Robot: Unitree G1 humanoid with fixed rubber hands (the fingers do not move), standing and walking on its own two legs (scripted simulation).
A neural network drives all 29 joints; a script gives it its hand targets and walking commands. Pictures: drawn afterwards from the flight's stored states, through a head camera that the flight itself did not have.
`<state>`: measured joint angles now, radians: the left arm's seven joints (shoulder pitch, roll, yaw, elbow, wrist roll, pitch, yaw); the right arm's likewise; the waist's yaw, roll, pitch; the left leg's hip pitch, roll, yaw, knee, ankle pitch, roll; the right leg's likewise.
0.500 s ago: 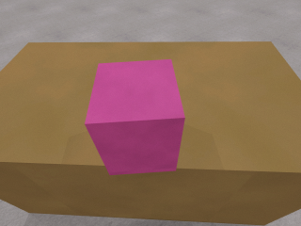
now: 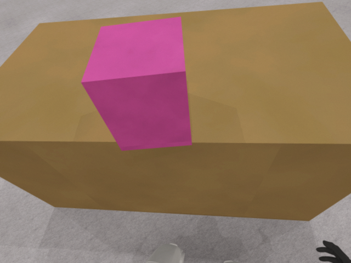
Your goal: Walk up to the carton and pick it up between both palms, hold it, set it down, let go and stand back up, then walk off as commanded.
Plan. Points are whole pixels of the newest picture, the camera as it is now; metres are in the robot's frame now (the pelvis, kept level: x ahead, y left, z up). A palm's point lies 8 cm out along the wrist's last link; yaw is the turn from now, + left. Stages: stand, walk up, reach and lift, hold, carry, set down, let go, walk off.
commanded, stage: walk off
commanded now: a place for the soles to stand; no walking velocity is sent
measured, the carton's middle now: (148, 89) +0.53 +0.10 +0.09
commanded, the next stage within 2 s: none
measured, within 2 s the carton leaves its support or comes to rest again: neither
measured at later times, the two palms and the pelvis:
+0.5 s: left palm out of the picture -0.09 +0.38 -0.09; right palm out of the picture -0.05 -0.28 -0.06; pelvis -0.16 +0.04 +0.01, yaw +1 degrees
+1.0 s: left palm out of the picture -0.25 +0.33 -0.07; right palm out of the picture -0.31 -0.32 -0.11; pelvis -0.37 +0.02 +0.00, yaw +1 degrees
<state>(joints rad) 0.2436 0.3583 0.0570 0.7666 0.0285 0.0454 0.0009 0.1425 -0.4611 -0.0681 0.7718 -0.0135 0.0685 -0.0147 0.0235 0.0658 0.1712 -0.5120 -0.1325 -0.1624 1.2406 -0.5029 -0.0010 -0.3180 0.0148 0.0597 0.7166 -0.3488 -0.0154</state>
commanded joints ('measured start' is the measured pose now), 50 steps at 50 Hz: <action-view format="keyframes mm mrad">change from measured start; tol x32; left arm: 1 -5 290 96 -122 -3 -41 34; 50 -17 304 96 -119 -1 -24 22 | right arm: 1 34 -173 -57 -112 -14 -22 -5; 50 166 -184 -48 -61 6 -34 -2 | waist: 1 -2 -172 -143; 13 -51 -263 -256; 15 -75 205 -217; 50 46 -241 -152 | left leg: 1 -62 12 -43 49 -15 -17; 13 415 91 81 -802 163 42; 15 335 427 -380 -948 292 174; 31 406 401 -154 -700 827 234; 36 2 31 23 -199 -101 35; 50 22 55 28 -209 -73 -25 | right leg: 1 166 -290 309 -218 443 -241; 13 -7 -197 174 -152 368 -106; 16 -114 69 102 403 -262 20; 19 -203 137 148 574 -172 10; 33 114 27 -37 -218 -21 -14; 36 61 -343 419 -365 231 -181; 50 173 -269 268 -324 -35 -202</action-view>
